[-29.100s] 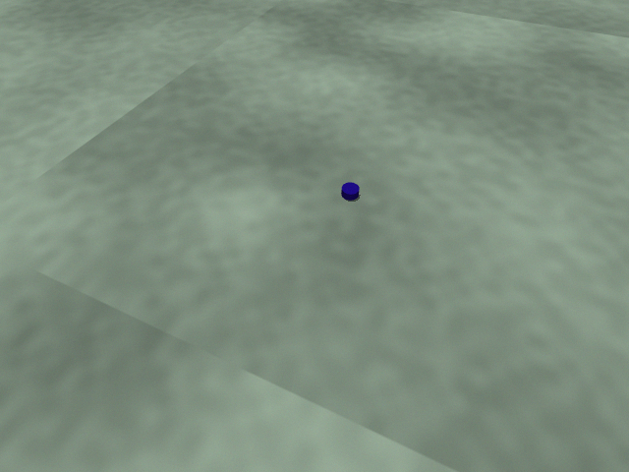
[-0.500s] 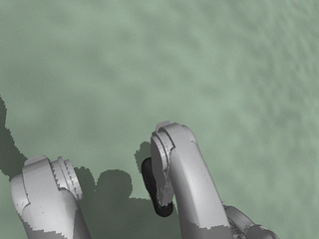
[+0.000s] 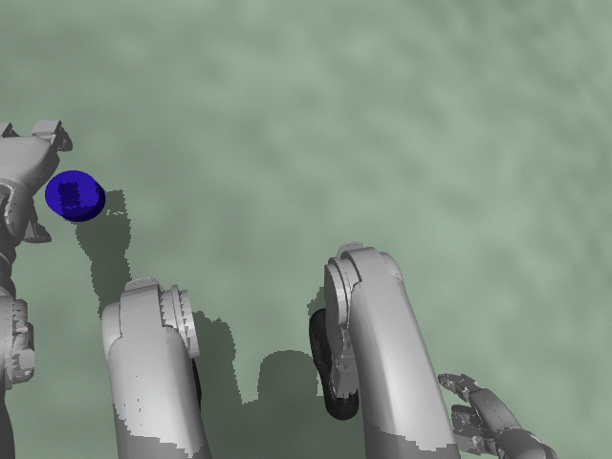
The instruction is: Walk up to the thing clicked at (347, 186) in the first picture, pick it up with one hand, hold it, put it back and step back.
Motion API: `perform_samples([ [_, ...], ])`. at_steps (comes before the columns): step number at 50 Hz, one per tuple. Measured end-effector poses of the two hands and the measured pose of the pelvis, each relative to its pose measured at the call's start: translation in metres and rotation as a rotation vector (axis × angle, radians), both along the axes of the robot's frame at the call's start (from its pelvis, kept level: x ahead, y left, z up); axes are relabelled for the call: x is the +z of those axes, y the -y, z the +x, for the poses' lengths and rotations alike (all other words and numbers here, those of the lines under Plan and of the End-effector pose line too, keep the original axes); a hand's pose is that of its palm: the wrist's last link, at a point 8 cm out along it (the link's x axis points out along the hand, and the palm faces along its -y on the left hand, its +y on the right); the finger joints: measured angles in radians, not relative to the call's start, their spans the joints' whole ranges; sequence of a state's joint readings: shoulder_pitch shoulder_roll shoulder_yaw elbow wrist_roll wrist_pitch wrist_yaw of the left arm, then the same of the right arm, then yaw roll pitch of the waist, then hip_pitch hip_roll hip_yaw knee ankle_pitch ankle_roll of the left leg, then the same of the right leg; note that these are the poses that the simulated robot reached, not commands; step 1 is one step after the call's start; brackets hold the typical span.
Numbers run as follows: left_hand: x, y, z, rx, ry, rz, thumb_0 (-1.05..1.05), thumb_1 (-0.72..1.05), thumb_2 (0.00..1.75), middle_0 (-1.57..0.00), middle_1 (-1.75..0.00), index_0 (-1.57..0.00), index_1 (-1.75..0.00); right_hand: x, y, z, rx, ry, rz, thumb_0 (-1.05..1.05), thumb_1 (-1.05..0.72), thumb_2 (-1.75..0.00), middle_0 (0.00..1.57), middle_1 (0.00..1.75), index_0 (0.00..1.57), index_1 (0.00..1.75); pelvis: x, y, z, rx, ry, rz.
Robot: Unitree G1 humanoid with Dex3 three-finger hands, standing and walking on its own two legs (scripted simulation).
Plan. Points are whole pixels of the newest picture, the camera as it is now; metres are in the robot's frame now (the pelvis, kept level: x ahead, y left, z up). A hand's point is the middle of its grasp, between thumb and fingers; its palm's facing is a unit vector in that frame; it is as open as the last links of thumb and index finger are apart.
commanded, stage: withdraw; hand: left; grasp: from above
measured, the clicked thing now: (76, 196) +0.50 +0.30 -0.33
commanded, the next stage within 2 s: home in 0.18 s
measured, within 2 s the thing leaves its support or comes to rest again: neither
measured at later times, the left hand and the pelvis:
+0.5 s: hand (7, 157) +0.50 +0.32 -0.15, palm faces -0.33 -0.10 -0.94, open 13.1 cm; pelvis +0.02 +0.01 -0.01, yaw -1 degrees
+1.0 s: hand out of the picture +0.30 +0.26 +0.07, palm faces -0.15 -0.79 -0.60, open 7.5 cm; pelvis +0.01 +0.00 +0.17, yaw +5 degrees
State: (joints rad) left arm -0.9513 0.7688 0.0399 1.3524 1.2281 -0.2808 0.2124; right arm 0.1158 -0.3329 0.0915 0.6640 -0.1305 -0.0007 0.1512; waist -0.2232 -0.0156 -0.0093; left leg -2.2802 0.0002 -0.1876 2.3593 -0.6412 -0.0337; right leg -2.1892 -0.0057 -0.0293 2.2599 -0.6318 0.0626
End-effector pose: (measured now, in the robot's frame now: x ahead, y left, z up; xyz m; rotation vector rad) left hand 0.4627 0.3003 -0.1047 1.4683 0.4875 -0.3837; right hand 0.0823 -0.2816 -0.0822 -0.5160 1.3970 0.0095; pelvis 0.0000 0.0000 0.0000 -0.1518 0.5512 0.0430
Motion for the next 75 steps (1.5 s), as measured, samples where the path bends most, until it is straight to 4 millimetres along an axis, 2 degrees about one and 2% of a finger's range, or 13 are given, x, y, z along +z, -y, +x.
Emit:
perform_samples([
  [6, -0.026, -0.007, 0.005, 0.008, 0.059, 0.005, 0.0, -0.51, 1.01, -0.09, -1.02, -0.09, -1.02, -0.004, 0.007, -0.025, -0.013, -0.058, -0.064, 0.0, -0.9, -0.9, 0.2, 0.3, 0.2, 0.3, -0.019, 0.001, 0.0, -0.009, 0.014, -0.005],
  [10, -0.042, -0.014, 0.009, 0.029, 0.08, 0.034, 0.0, -0.5, 1.0, -0.09, -1.01, -0.09, -1.01, -0.011, 0.001, -0.04, -0.024, -0.093, -0.071, 0.0, -0.9, -0.9, 0.2, 0.3, 0.2, 0.3, -0.028, -0.001, 0.001, -0.015, 0.013, -0.012],
  [14, -0.045, -0.019, 0.02, 0.046, 0.127, 0.062, 0.0, -0.49, 0.99, -0.09, -1.01, -0.1, -1.0, -0.018, -0.009, -0.051, -0.041, -0.122, -0.048, 0.01, -0.9, -0.9, 0.2, 0.3, 0.2, 0.3, -0.033, -0.003, 0.005, -0.016, 0.0, -0.016],
  [22, -0.007, -0.022, 0.04, 0.116, 0.224, 0.067, 0.0, -0.38, 0.91, -0.16, -0.92, -0.17, -0.9, -0.021, -0.029, -0.04, -0.115, -0.083, 0.032, 0.01, -0.89, -0.9, 0.21, 0.3, 0.2, 0.3, -0.021, -0.008, 0.016, -0.01, -0.06, -0.018],
  [26, 0.026, -0.024, 0.03, 0.183, 0.198, 0.039, 0.0, -0.23, 0.85, -0.19, -0.75, -0.19, -0.74, -0.012, -0.034, -0.022, -0.141, -0.039, 0.081, 0.01, -0.89, -0.9, 0.21, 0.3, 0.2, 0.3, 0.0, -0.01, 0.019, -0.001, -0.083, -0.014],
  [29, 0.053, -0.027, 0.012, 0.242, 0.159, -0.004, 0.0, -0.07, 0.81, -0.2, -0.62, -0.19, -0.61, 0.0, -0.035, -0.005, -0.149, -0.004, 0.11, 0.01, -0.89, -0.9, 0.21, 0.3, 0.2, 0.3, 0.022, -0.011, 0.019, 0.005, -0.088, -0.006],
  [34, 0.095, -0.028, -0.037, 0.344, 0.085, -0.142, 0.0, 0.26, 0.79, -0.2, -0.44, -0.2, -0.44, 0.03, -0.032, 0.03, -0.119, 0.077, 0.126, 0.01, -0.9, -0.9, 0.21, 0.3, 0.2, 0.3, 0.06, -0.01, 0.017, 0.015, -0.078, 0.012],
  [40, 0.14, -0.018, -0.101, 0.445, 0.063, -0.361, 0.0, 0.64, 0.85, -0.21, -0.35, -0.21, -0.35, 0.076, -0.027, 0.081, -0.052, 0.227, 0.105, 0.01, -0.9, -0.9, 0.2, 0.3, 0.2, 0.3, 0.101, -0.005, 0.013, 0.029, -0.043, 0.032],
  [46, 0.185, -0.005, -0.149, 0.563, 0.102, -0.515, 0.01, 0.81, 0.88, -0.21, -0.32, -0.22, -0.32, 0.128, -0.036, 0.131, 0.002, 0.414, 0.115, 0.01, -0.91, -0.9, 0.2, 0.3, 0.2, 0.3, 0.139, -0.001, 0.009, 0.044, 0.008, 0.046],
  [51, 0.223, 0.008, -0.181, 0.703, 0.082, -0.631, 0.01, 0.87, 0.89, -0.21, -0.31, -0.22, -0.31, 0.175, -0.053, 0.157, 0.013, 0.538, 0.162, 0.01, -0.91, -0.9, 0.2, 0.3, 0.2, 0.3, 0.176, 0.002, 0.011, 0.055, 0.053, 0.059],
  [56, 0.265, 0.023, -0.205, 0.83, 0.047, -0.742, 0.01, 0.89, 0.89, -0.21, -0.31, -0.21, -0.3, 0.221, -0.068, 0.166, -0.001, 0.614, 0.202, 0.01, -0.9, -0.9, 0.2, 0.3, 0.2, 0.3, 0.216, 0.004, 0.02, 0.065, 0.099, 0.074],
  [61, 0.307, 0.033, -0.221, 0.942, 0.026, -0.826, 0.01, 0.89, 0.9, -0.21, -0.3, -0.21, -0.3, 0.261, -0.073, 0.163, -0.032, 0.651, 0.212, 0.01, -0.9, -0.9, 0.21, 0.3, 0.2, 0.3, 0.254, 0.004, 0.033, 0.074, 0.152, 0.085],
  [75, 0.415, 0.049, -0.247, 1.121, 0.01, -0.994, 0.01, 0.9, 0.9, -0.2, -0.3, -0.21, -0.3, 0.355, -0.058, 0.147, -0.126, 0.717, 0.126, 0.02, -0.9, -0.9, 0.21, 0.3, 0.2, 0.3, 0.344, 0.0, 0.075, 0.092, 0.292, 0.109],
])
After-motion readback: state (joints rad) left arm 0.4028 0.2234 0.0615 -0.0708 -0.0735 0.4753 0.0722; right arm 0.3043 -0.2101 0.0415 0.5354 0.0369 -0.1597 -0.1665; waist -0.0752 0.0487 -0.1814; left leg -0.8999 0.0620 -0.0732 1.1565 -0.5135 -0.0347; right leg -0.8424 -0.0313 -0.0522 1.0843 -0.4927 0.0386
